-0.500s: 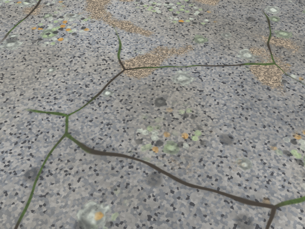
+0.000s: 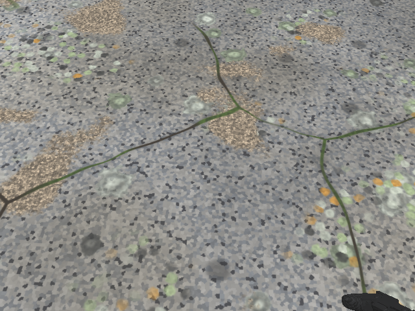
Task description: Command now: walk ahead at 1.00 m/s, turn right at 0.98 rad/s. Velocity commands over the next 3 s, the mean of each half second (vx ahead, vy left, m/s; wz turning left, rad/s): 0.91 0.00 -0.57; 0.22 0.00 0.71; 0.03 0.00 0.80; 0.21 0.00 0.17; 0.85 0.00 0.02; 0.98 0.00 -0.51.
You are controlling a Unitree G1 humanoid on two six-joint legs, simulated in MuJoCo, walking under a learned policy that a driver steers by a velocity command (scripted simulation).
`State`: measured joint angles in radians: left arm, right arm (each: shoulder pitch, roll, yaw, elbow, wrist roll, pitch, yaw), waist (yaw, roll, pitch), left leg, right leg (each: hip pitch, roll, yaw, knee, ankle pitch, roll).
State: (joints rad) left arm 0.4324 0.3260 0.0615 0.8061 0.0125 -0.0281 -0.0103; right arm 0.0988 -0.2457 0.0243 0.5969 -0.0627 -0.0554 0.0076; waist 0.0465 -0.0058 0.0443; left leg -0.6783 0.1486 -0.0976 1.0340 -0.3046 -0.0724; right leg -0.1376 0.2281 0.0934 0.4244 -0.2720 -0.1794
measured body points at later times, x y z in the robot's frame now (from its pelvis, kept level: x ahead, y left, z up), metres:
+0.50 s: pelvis +0.43 +0.03 +0.00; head +0.46 +0.02 +0.45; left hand +0.77 +0.14 -0.03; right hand +0.25 -0.20 -0.11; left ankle +0.34 +0.19 -0.73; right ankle +0.56 -0.12 -0.70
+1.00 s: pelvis +0.63 +0.02 -0.01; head +0.66 +0.05 +0.44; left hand +0.74 +0.33 -0.12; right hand +0.85 -0.25 -0.07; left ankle +0.69 +0.12 -0.74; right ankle +0.61 -0.13 -0.73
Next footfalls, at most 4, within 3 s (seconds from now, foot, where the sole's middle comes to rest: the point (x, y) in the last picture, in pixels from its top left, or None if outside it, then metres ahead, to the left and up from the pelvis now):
0.18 left None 0.38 0.18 -0.77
0.56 right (259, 261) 0.65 -0.13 -0.77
0.98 left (182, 235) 0.73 0.13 -0.77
1.40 right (237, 215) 0.82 -0.06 -0.77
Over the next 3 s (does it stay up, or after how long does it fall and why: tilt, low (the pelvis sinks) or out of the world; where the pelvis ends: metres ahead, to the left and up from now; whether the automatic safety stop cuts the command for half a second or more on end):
stays up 1.35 0.42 -0.02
